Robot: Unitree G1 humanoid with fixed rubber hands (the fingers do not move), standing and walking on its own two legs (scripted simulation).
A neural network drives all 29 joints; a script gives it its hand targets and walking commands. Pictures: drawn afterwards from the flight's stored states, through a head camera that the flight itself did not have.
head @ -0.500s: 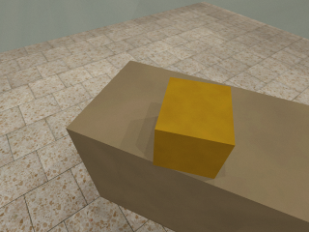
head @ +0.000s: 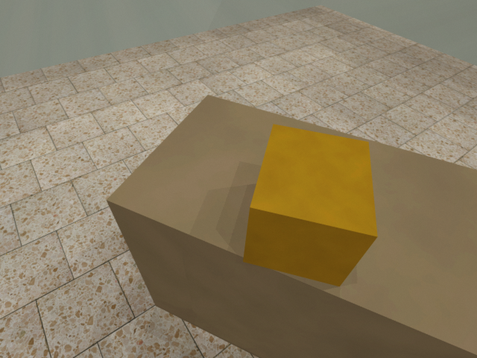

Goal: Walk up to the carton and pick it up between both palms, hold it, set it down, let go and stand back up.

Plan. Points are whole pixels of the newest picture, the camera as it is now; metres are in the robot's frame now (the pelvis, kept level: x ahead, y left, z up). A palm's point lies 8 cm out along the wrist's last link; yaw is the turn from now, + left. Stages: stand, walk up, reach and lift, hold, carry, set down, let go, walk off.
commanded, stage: walk up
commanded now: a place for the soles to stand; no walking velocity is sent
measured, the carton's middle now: (305, 202) +0.42 -0.12 +0.02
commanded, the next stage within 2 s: reach and lift in 0.42 s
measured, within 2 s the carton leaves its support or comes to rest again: neither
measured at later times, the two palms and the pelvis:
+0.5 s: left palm out of the picture +0.03 +0.27 -0.14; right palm out of the picture +0.05 -0.26 -0.13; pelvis -0.01 +0.00 -0.01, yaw -2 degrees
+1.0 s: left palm (112, 348) +0.17 +0.21 -0.07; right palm out of the picture +0.13 -0.29 -0.08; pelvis -0.03 -0.05 +0.00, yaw -7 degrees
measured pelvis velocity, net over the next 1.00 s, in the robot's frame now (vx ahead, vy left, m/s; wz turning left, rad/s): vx -0.03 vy -0.05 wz -0.12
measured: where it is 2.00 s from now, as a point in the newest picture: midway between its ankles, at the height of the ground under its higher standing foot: outside the picture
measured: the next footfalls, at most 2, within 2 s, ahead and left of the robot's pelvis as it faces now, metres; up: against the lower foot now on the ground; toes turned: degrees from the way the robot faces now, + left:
none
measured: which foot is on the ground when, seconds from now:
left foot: down 0.00-1.00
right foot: down 0.00-1.00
